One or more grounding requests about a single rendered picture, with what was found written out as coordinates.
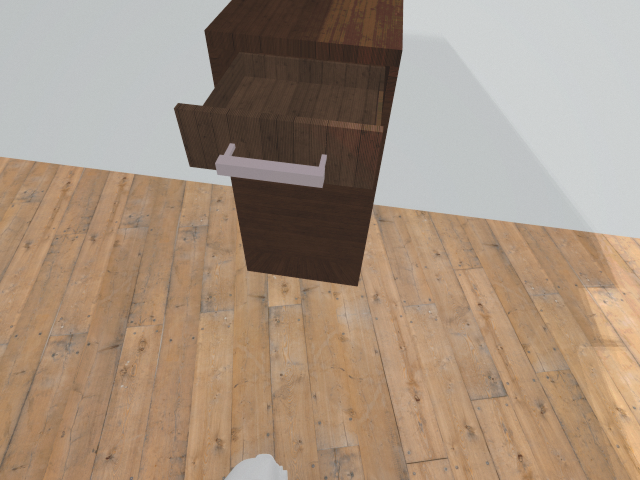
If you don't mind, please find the cabinet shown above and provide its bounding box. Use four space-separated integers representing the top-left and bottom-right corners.
204 0 403 286

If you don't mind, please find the handle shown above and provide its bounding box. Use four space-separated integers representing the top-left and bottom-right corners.
215 143 327 188

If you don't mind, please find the robot left shin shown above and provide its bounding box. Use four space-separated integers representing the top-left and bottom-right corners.
256 454 276 462

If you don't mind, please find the drawer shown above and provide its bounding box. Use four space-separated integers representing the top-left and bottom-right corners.
174 52 385 190

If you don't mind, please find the robot left thigh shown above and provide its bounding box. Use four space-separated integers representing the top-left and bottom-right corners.
224 457 288 480

